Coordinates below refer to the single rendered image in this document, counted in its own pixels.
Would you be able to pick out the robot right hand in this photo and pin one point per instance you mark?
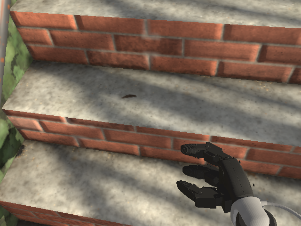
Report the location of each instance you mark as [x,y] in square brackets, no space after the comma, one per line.
[229,179]

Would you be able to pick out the right robot forearm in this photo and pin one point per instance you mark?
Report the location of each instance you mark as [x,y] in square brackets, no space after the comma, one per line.
[248,211]

